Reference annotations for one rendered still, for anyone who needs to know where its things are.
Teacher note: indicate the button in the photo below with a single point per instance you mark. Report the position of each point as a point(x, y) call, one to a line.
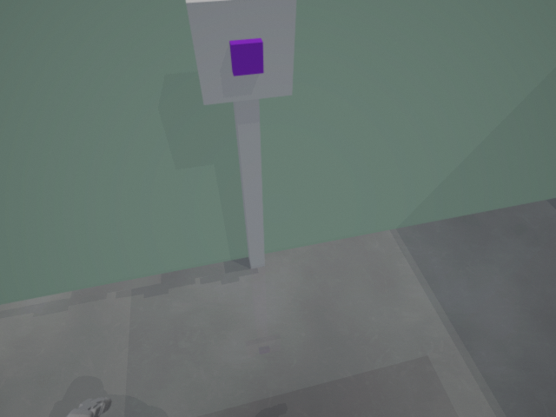
point(247, 56)

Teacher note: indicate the left robot hand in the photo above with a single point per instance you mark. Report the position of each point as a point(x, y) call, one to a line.
point(91, 408)

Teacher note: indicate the panel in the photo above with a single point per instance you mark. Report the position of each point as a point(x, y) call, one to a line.
point(213, 24)

